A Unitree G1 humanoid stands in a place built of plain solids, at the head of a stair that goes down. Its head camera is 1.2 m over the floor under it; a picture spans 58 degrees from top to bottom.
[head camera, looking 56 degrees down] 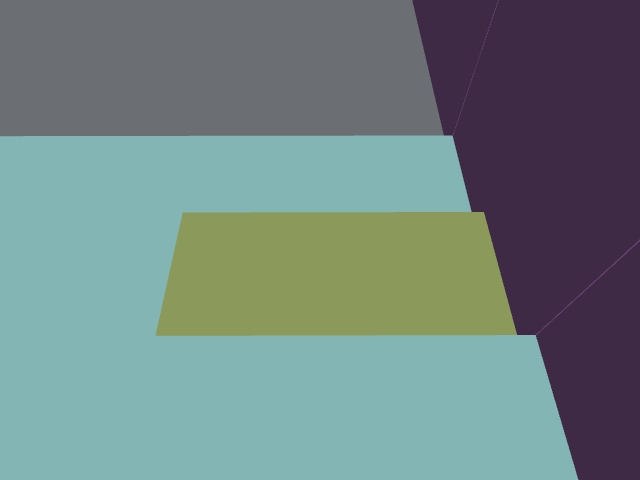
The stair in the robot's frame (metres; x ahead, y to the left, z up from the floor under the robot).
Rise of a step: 0.11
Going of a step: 0.54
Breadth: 1.15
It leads straight ahead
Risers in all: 3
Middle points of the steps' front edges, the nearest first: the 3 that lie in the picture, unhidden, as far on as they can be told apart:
0.48 -0.05 0.00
1.01 -0.05 -0.11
1.55 -0.05 -0.22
